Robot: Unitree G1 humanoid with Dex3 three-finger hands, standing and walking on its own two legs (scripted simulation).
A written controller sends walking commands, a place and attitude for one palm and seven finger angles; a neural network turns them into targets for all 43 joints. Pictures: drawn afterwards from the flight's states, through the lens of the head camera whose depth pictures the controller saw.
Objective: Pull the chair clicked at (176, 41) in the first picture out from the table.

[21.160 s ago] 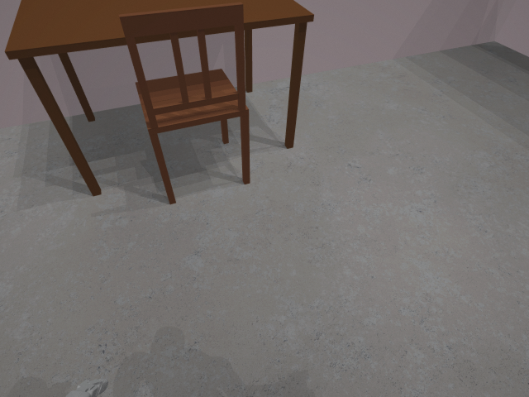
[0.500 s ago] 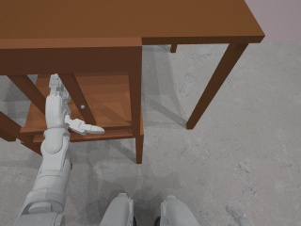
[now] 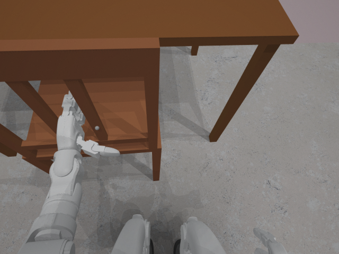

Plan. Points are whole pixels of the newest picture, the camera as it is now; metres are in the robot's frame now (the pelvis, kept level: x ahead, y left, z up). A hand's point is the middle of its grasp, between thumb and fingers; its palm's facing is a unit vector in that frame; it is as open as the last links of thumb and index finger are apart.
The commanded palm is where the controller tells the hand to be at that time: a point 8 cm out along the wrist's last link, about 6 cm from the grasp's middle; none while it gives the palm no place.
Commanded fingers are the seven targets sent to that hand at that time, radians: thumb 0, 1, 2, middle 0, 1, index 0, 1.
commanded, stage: hook a spindle and tug to test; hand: left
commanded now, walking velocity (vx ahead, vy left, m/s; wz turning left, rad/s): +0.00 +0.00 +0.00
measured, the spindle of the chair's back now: (48, 116) +0.42 +0.28 +0.02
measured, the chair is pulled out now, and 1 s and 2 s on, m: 0.00 0.00 0.06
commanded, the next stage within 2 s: step backward, pulling the chair out in 1.42 s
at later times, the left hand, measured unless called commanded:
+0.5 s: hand (97, 125) +0.40 +0.17 +0.02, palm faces +0.13 -0.99 -0.03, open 11.4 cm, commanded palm +0.37 +0.21 +0.02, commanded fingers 0.00 0.34 0.66 -0.50 -1.45 -0.50 -1.45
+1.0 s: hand (100, 125) +0.40 +0.16 +0.02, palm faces +0.12 -0.99 -0.01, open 5.3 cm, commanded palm +0.36 +0.21 +0.02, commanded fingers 0.00 0.90 0.90 -0.50 -1.45 -0.50 -1.45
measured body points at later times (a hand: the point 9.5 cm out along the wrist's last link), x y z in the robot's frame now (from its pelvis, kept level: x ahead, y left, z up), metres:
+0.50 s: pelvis +0.00 +0.00 +0.00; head +0.12 +0.01 +0.43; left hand +0.39 +0.22 +0.02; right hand +0.11 -0.26 -0.12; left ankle +0.03 +0.07 -0.62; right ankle +0.01 -0.09 -0.62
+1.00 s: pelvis +0.01 +0.00 +0.00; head +0.13 +0.01 +0.44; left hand +0.39 +0.22 +0.02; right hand +0.12 -0.26 -0.12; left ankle +0.03 +0.07 -0.62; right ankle +0.01 -0.09 -0.62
